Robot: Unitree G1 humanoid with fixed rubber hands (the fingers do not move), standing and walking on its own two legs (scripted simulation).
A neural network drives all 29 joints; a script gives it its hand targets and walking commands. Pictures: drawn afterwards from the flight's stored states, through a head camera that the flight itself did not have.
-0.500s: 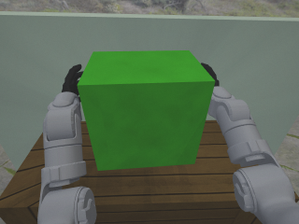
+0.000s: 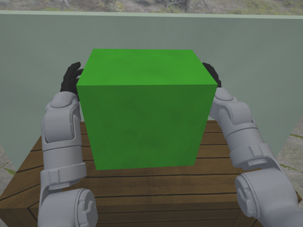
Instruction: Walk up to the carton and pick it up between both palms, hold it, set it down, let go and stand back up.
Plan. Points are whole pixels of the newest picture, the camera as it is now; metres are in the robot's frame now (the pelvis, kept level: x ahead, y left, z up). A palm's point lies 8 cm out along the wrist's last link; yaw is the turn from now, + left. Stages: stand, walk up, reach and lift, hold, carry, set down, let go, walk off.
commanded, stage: set down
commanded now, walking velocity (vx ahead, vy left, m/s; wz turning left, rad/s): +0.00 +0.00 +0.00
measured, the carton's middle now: (145, 108) +0.36 +0.00 +0.21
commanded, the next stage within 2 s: none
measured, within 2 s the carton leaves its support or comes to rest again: neither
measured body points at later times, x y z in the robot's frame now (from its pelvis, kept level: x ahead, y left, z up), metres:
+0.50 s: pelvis +0.01 +0.02 +0.00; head -0.03 +0.06 +0.44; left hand +0.40 +0.18 +0.22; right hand +0.38 -0.16 +0.18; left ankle +0.02 +0.13 -0.75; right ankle -0.01 -0.10 -0.75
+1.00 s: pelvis +0.01 +0.02 +0.00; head -0.01 +0.05 +0.45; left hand +0.42 +0.16 +0.19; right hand +0.37 -0.18 +0.15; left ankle +0.02 +0.13 -0.75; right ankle -0.01 -0.10 -0.75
